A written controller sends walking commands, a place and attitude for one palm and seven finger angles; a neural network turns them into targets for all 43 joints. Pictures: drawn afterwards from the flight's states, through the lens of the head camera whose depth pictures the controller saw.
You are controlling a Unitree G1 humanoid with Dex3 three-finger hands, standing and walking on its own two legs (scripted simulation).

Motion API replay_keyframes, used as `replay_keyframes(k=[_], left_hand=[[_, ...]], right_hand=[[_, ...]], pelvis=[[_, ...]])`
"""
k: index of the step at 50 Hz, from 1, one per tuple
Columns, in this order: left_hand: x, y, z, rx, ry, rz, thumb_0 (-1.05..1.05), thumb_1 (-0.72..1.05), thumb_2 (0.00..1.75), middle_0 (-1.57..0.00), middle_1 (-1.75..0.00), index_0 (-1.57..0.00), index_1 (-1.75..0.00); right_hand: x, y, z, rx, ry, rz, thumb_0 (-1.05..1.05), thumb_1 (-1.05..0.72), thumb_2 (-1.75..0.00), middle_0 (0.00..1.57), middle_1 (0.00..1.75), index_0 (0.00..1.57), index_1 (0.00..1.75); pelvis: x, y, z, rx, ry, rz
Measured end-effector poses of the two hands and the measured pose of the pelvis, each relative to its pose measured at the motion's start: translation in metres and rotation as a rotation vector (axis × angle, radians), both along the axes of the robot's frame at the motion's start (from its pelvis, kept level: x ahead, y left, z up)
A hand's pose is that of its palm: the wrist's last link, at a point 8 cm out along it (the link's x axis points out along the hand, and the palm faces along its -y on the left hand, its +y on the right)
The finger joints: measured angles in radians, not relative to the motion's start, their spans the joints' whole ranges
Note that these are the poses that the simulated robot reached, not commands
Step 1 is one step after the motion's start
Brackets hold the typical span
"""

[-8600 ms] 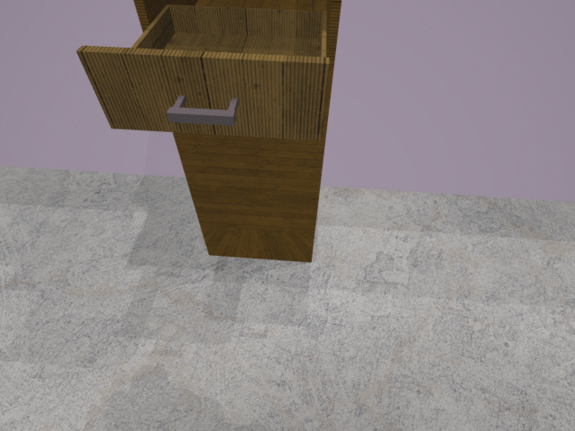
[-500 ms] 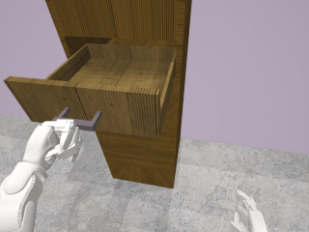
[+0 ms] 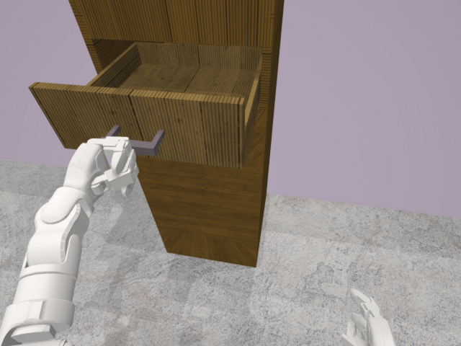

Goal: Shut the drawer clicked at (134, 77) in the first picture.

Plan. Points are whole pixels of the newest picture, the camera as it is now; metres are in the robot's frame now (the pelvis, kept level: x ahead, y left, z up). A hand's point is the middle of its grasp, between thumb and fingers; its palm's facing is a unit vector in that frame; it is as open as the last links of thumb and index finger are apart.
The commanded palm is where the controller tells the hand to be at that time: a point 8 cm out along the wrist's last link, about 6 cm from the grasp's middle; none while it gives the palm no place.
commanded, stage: push the drawer shut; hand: left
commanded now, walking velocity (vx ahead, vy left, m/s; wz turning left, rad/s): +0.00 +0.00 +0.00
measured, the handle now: (132, 139) +0.41 +0.21 +0.17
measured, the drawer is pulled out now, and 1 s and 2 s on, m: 0.22 0.10 0.00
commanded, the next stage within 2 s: none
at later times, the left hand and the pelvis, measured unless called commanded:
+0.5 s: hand (145, 148) +0.40 +0.19 +0.16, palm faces -0.10 -0.99 -0.05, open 3.1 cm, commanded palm +0.39 +0.23 +0.17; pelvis +0.02 +0.01 +0.00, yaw -1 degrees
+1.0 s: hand (155, 128) +0.45 +0.18 +0.17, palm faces -0.10 -0.99 -0.03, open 3.1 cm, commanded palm +0.45 +0.23 +0.17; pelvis +0.01 +0.01 +0.00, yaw -1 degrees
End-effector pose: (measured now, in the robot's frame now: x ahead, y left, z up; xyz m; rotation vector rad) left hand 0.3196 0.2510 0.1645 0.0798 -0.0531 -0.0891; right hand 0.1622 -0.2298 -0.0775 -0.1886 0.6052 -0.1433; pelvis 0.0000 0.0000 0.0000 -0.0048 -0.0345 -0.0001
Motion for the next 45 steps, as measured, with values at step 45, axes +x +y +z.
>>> replay_keyframes(k=[45], left_hand=[[0.102,-0.011,0.003,-0.04,0.051,-0.01,0.0,0.78,0.93,-1.4,-1.6,-1.4,-1.6]], right_hand=[[-0.047,-0.014,-0.019,-0.029,0.242,-0.101,0.01,-0.9,-0.9,0.2,0.3,0.2,0.3]], pelvis=[[0.014,0.01,0.0,-0.006,0.082,-0.019]])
